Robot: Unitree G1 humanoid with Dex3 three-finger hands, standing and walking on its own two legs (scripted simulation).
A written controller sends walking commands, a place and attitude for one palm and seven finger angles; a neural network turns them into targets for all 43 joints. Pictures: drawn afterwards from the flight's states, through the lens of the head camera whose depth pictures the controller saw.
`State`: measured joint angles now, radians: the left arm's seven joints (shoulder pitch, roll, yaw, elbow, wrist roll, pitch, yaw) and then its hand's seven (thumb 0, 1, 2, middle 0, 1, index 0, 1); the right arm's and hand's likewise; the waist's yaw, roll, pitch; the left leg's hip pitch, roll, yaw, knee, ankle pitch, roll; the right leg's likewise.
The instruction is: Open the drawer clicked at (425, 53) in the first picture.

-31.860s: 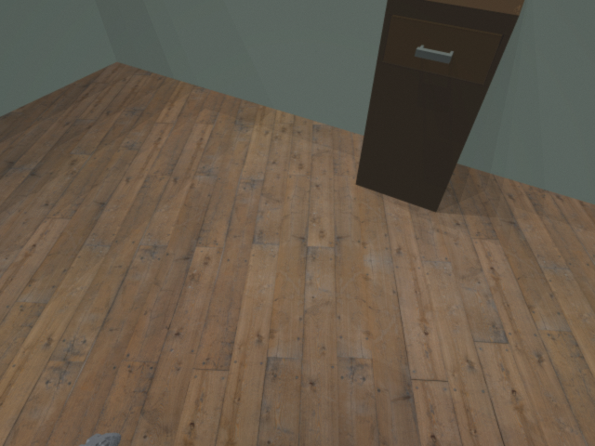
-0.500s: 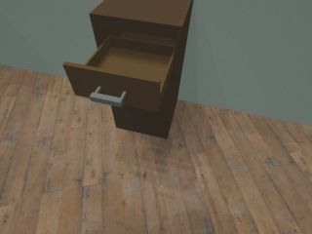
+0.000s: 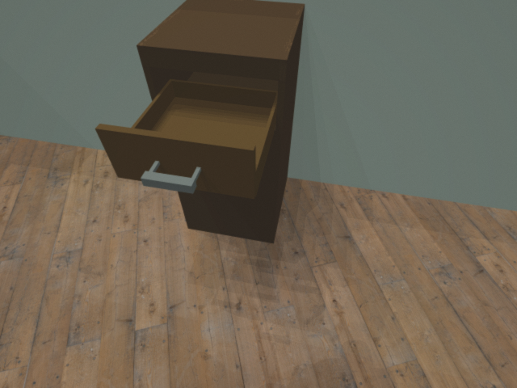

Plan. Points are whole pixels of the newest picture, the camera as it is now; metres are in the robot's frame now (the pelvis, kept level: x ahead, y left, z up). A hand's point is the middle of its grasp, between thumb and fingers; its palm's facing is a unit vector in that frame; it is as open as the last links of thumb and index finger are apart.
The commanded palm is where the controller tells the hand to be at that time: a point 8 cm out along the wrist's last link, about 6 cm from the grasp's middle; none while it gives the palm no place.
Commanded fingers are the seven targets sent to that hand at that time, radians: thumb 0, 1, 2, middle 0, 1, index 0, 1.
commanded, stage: let the arm hang, fingers relaxed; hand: left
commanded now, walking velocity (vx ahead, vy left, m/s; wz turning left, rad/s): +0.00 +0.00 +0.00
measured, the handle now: (172, 175) +0.57 +0.23 -0.04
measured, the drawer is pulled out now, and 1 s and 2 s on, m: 0.30 0.30 0.30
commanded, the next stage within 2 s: look to check the result in 0.10 s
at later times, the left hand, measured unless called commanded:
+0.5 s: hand out of the picture +0.00 +0.16 -0.18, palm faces +0.02 -0.98 -0.17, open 7.3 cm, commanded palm none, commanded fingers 0.00 0.90 0.90 -0.20 -0.30 -0.20 -0.30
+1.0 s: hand out of the picture +0.02 +0.16 -0.17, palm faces +0.02 -0.98 -0.19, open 7.3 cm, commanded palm none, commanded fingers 0.00 0.90 0.90 -0.20 -0.30 -0.20 -0.30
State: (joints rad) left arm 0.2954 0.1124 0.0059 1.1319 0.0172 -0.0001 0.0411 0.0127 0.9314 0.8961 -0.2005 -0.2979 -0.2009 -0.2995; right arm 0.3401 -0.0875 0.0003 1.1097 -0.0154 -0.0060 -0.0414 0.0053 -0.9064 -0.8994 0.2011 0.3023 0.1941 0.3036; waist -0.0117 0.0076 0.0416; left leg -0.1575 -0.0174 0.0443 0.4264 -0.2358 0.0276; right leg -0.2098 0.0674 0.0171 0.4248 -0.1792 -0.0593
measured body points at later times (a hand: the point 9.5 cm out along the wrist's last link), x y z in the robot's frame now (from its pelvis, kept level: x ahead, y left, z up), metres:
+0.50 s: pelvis +0.02 +0.00 +0.00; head +0.04 -0.01 +0.45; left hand +0.00 +0.21 -0.16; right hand -0.01 -0.20 -0.16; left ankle +0.00 +0.10 -0.74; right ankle +0.03 -0.08 -0.74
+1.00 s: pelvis +0.03 +0.00 +0.00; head +0.05 -0.01 +0.45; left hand +0.03 +0.21 -0.16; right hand +0.01 -0.20 -0.16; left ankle +0.00 +0.10 -0.74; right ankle +0.03 -0.08 -0.74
